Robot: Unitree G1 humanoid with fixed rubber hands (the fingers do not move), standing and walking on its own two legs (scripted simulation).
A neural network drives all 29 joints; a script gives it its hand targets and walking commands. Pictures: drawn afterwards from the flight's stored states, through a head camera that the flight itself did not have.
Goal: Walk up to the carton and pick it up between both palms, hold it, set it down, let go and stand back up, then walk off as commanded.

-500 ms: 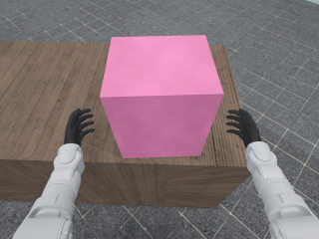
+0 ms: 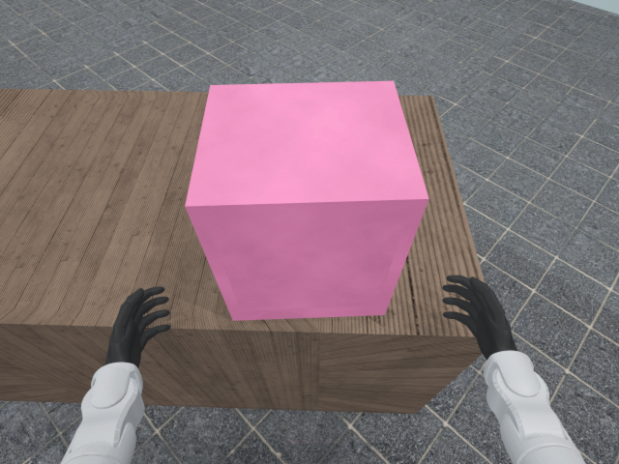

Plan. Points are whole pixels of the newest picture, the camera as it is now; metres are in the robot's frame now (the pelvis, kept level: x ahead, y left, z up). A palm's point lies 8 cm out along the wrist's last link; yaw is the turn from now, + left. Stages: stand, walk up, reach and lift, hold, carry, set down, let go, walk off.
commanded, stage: set down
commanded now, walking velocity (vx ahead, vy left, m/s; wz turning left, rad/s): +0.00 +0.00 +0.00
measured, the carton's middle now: (306, 211) +0.49 +0.02 +0.01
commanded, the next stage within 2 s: none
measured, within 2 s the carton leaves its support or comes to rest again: neither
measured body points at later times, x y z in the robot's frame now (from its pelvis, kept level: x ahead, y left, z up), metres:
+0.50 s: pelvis +0.02 +0.00 +0.01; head +0.04 +0.01 +0.46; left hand +0.26 +0.25 -0.02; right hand +0.26 -0.22 -0.01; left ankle +0.04 +0.14 -0.73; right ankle +0.03 -0.11 -0.73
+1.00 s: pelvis +0.01 +0.00 +0.01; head +0.01 +0.01 +0.46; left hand +0.20 +0.26 -0.04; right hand +0.21 -0.21 -0.03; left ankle +0.04 +0.14 -0.73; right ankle +0.03 -0.11 -0.73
